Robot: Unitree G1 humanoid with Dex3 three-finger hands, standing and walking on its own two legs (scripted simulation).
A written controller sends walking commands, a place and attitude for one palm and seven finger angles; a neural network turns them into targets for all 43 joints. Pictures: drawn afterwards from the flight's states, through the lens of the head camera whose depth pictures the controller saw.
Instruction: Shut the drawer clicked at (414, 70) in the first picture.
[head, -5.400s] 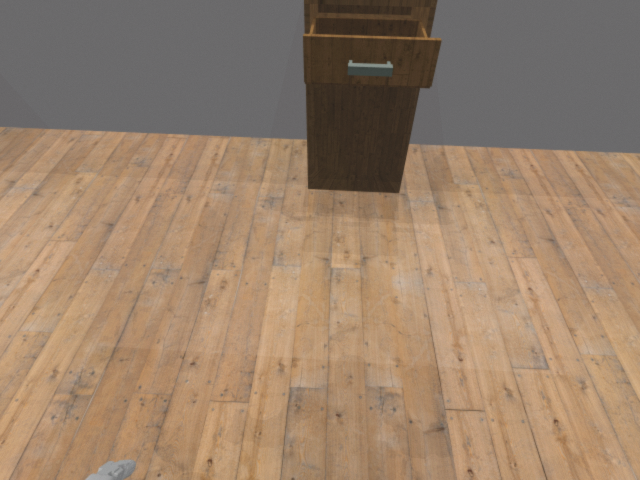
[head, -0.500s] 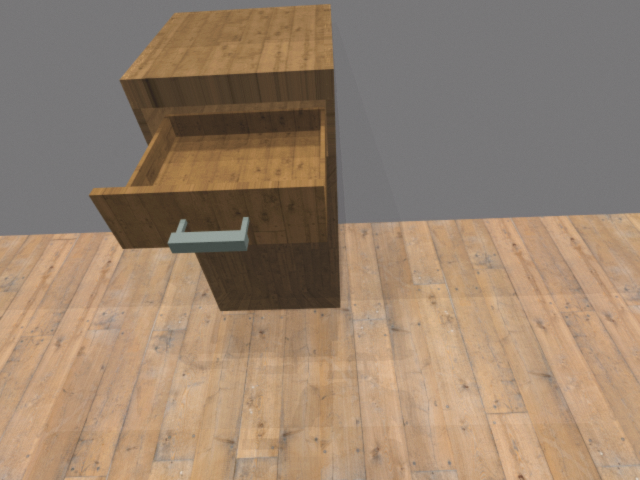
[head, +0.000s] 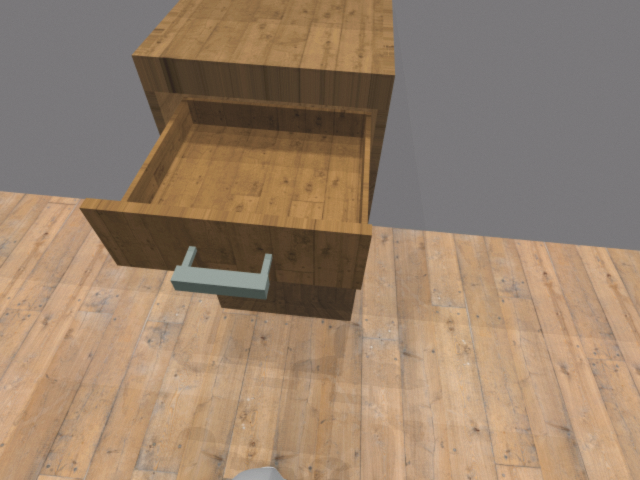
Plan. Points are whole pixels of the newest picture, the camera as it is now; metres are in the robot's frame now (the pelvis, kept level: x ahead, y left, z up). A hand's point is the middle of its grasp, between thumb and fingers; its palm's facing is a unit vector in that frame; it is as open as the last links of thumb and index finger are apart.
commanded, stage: take the last steps up to it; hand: left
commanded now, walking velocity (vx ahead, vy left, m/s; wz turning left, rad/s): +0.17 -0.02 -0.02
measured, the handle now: (225, 269) +0.38 +0.19 +0.00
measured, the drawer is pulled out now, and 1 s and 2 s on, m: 0.30 0.30 0.30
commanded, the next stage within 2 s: come to a stop and stand still in 0.08 s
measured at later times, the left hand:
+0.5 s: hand (216, 455) +0.17 +0.17 -0.16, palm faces -0.04 -0.97 -0.23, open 7.3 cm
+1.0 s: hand out of the picture +0.06 +0.25 -0.16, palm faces -0.03 -0.96 -0.27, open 7.4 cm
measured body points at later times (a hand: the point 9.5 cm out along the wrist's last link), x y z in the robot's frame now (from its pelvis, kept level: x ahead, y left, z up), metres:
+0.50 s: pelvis +0.09 +0.00 +0.01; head +0.11 -0.02 +0.46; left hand +0.17 +0.22 -0.14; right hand +0.08 -0.22 -0.16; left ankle +0.08 +0.09 -0.72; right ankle +0.14 -0.13 -0.72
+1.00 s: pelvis +0.04 +0.05 +0.00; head +0.03 +0.04 +0.45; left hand +0.06 +0.30 -0.14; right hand +0.12 -0.19 -0.14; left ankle +0.03 +0.12 -0.72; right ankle +0.13 -0.12 -0.72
